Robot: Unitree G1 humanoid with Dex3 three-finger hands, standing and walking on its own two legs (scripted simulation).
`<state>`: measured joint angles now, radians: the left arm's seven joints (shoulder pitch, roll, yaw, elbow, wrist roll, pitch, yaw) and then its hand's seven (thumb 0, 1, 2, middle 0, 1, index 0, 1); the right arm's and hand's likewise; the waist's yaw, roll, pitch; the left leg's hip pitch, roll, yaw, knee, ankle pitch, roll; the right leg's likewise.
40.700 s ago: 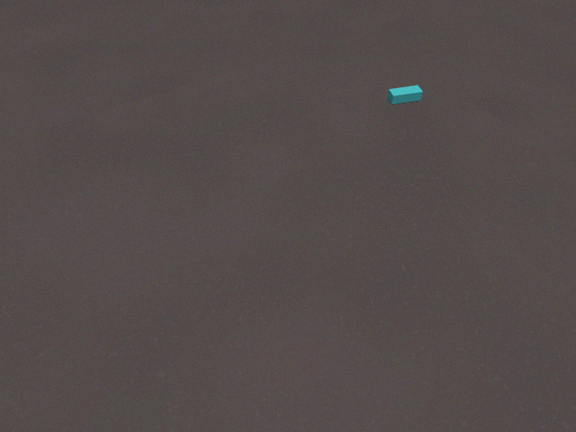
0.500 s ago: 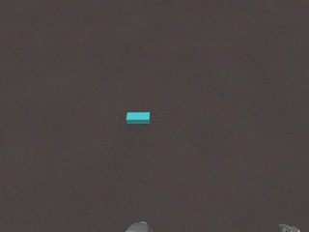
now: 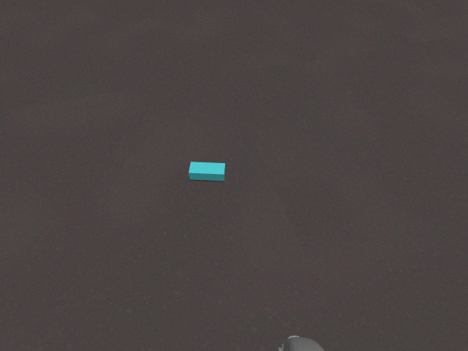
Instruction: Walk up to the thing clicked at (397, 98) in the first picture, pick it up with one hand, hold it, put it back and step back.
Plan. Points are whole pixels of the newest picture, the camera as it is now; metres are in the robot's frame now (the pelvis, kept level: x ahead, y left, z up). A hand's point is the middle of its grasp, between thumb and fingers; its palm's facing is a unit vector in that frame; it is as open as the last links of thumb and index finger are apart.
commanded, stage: step back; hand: left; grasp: from above
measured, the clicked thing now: (207, 171) +1.06 +0.20 -0.74
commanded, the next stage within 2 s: stand in 0.32 s
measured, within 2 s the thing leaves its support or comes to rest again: neither
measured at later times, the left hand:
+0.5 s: hand out of the picture +0.13 +0.25 -0.15, palm faces +0.00 -0.94 -0.35, open 7.4 cm
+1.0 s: hand out of the picture +0.10 +0.24 -0.14, palm faces -0.01 -0.93 -0.36, open 7.4 cm
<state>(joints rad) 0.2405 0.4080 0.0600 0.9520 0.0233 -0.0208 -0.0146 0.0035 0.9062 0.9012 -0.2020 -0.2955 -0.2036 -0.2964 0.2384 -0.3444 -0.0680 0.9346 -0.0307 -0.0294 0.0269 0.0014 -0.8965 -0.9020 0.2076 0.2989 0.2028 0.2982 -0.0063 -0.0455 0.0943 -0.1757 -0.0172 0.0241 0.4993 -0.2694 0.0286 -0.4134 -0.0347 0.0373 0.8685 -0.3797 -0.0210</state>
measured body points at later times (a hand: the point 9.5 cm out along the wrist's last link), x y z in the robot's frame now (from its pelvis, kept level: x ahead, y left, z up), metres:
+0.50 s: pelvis +0.03 -0.01 +0.00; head +0.05 -0.01 +0.45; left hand +0.13 +0.30 -0.13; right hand +0.10 -0.30 -0.13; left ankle +0.01 +0.13 -0.74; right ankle +0.08 -0.14 -0.74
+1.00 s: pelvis +0.03 -0.02 +0.01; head +0.04 -0.03 +0.46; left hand +0.10 +0.28 -0.12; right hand +0.12 -0.32 -0.13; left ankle +0.01 +0.13 -0.74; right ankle +0.08 -0.14 -0.74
